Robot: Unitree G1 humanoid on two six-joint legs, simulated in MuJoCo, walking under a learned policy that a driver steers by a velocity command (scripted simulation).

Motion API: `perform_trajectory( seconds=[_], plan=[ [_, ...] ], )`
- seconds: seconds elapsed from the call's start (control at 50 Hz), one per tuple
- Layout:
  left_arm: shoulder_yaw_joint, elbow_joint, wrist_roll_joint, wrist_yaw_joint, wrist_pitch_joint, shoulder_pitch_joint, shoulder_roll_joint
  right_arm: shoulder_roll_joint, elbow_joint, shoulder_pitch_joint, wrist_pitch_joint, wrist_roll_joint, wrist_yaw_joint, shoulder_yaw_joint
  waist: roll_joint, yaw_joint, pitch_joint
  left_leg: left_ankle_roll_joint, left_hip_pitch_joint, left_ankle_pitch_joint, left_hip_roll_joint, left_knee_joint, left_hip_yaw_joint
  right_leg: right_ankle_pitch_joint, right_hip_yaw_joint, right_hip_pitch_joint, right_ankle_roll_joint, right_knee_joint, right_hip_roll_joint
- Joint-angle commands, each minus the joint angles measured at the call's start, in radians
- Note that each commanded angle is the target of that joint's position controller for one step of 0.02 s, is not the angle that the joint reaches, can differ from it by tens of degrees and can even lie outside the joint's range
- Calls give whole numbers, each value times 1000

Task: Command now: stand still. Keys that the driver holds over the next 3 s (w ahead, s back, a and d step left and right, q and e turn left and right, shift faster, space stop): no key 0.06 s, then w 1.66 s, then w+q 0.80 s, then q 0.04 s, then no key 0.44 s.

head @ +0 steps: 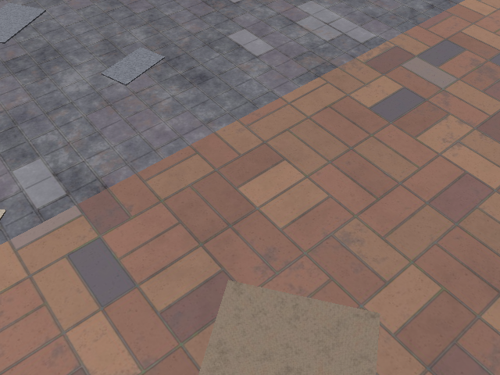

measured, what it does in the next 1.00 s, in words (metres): walks ahead: right foot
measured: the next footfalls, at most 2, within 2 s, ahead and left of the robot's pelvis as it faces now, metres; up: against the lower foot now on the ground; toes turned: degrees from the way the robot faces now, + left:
right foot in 0.74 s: +0.42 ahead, -0.10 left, +0.00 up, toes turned -1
left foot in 1.30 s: +0.72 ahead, +0.15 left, +0.00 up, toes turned +4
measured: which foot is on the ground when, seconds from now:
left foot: down 0.00-0.76, up 0.78-1.00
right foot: down 0.00-0.34, up 0.36-0.72, down 0.74-1.00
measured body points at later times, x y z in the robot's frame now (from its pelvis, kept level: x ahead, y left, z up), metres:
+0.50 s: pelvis +0.11 +0.03 +0.01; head +0.12 +0.05 +0.45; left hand +0.21 +0.30 -0.13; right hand +0.07 -0.22 -0.13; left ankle +0.01 +0.13 -0.74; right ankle +0.11 -0.10 -0.66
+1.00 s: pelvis +0.37 -0.02 +0.01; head +0.38 -0.02 +0.46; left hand +0.40 +0.24 -0.13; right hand +0.49 -0.29 -0.11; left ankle +0.43 +0.15 -0.66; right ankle +0.38 -0.10 -0.74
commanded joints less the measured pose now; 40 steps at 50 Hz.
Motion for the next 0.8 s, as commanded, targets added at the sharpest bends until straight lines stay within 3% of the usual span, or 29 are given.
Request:
perform_trajectory(
  seconds=[0.02, 0.06, 0.08, 0.12, 0.16, 0.2, 0.26, 0.3, 0.32, 0.34, 0.36, 0.38, 0.4, 0.42, 0.46, 0.5, 0.58, 0.66, 0.7, 0.72, 0.74, 0.76, 0.78, 0.8],
  plan=[
    [19, -25, -2, 6, -9, -17, 93, -124, -22, 6, -4, 1, -5, -23, 0, -3, -59, 32, -10, 200, 36, -83, -33, 224, 57, 75, -30, -59, -59],
    [19, -8, -3, 9, -7, -17, 96, -121, -11, 4, -2, 2, -5, -22, -2, -3, -54, 32, -6, 202, 31, -86, -29, 230, 57, 80, -28, -60, -61],
    [19, 10, -5, 10, -6, 0, 92, -114, 4, 25, 1, 3, -5, -21, -4, -4, -72, 35, 3, 106, 19, -91, -16, 130, 45, 86, -31, -62, -50],
    [28, 25, -18, 13, -1, 12, 117, -125, 11, 27, 6, 15, -7, -27, -1, 3, -18, 66, -58, -193, -3, -77, -6, -237, 39, 34, -53, -59, -31],
    [31, 29, -26, 15, -15, 25, 126, -113, -1, 18, -8, 23, -9, -24, -20, 10, 70, 93, -137, -347, 2, -63, -24, -449, 100, -36, -86, -98, -64],
    [35, 44, -34, 11, -45, 72, 139, -97, -12, 5, -39, 28, -3, -21, -61, 27, 102, 101, -211, -306, -3, 12, -15, -491, 213, -4, -132, -143, -133],
    [48, 65, -32, 0, -74, 142, 189, -68, -35, -25, -78, 31, 17, -18, -167, 34, 72, 112, -281, -153, -33, 176, 26, -466, 501, 89, -239, -261, -300],
    [45, 43, -36, -3, -81, 78, 178, -73, -18, 22, -91, 32, 31, -19, -151, -11, 55, 143, -188, -134, -20, 103, 17, -312, 455, 49, -219, -224, -297],
    [42, 20, -40, -6, -79, 11, 171, -79, 13, 95, -95, 33, 34, -24, -129, -55, 37, 159, -47, -86, -19, 4, 12, -220, 361, -30, -177, -181, -250],
    [34, -16, -42, -8, -78, -79, 145, -113, 55, 201, -94, 32, 33, -36, -58, -109, 24, 178, 113, -65, 25, -100, -70, -108, 223, -156, -117, -63, -171],
    [18, -58, -39, -10, -95, -137, 80, -214, 101, 324, -94, 38, 30, -67, 181, -129, 10, 238, 298, -30, 160, -214, -328, -2, -4, -340, -26, 238, -11],
    [22, -65, -29, -9, -114, -132, 97, -233, 106, 388, -93, 27, 37, -70, 290, -149, 2, 311, 465, 151, 315, -275, -582, -241, -17, -563, 10, 474, 28],
    [31, -49, -35, -16, -121, -108, 126, -161, 98, 364, -96, 13, 38, -47, 168, -114, 17, 308, 501, 248, 333, -233, -550, -303, 44, -669, -4, 613, -20],
    [27, -35, -47, -23, -122, -78, 109, -135, 83, 335, -98, 8, 40, -39, 122, -86, 16, 284, 511, 309, 309, -219, -475, -241, 57, -708, -21, 675, -54],
    [27, -35, -44, -30, -120, -103, 96, -117, 66, 289, -90, 15, 43, -26, 73, -61, 48, 237, 456, 414, 277, -256, -331, -118, 34, -726, -32, 635, -115],
    [22, -47, -36, -40, -112, -127, 68, -93, 55, 274, -75, 8, 36, -13, 96, -48, 51, 211, 352, 442, 221, -310, -228, -17, -5, -620, -15, 521, -123],
    [-4, -106, -30, -48, -100, -284, 19, -153, 35, 260, -69, 4, 11, -21, 103, -66, 99, 194, 116, 373, 143, -415, -87, 208, -80, -355, 14, 166, -56],
    [5, -137, -39, -56, -95, -322, 80, -170, 59, 295, -76, 26, 8, -36, 119, -40, 112, 182, 206, 426, 206, -414, -76, 259, -44, -290, -30, 31, -51],
    [25, -125, -36, -57, -98, -249, 124, -185, 54, 276, -67, 23, 8, -45, 131, 16, 38, 158, 283, 731, 223, -294, -53, 216, -55, -183, -65, 26, -22],
    [43, -96, -35, -53, -96, -146, 152, -188, 50, 265, -57, 20, 7, -48, 139, 72, -34, 141, 285, 894, 208, -166, -28, 189, -74, -49, -88, 36, 6],
    [65, -45, -38, -46, -90, 17, 186, -177, 42, 256, -49, 14, 7, -43, 131, 148, -125, 116, 214, 932, 167, 29, -3, 181, -78, 164, -114, 34, 14],
    [83, -6, -27, -36, -84, 194, 249, -144, 17, 264, -46, -4, 9, -29, 22, 198, -250, 90, -30, 627, 114, 346, 18, 122, 139, 473, -173, 59, -170],
    [83, 18, -15, -43, -83, 255, 292, 16, 13, 401, -66, 9, 22, 11, -274, 106, -424, 38, -349, -188, -84, 711, -26, -189, 668, 717, -337, -118, -414],
    [58, 16, -24, -46, -87, 213, 206, -84, 11, 308, -94, 35, 30, -11, -200, 139, -349, 65, -453, -262, -55, 844, -147, -303, 764, 638, -302, -240, -388]
  ],
)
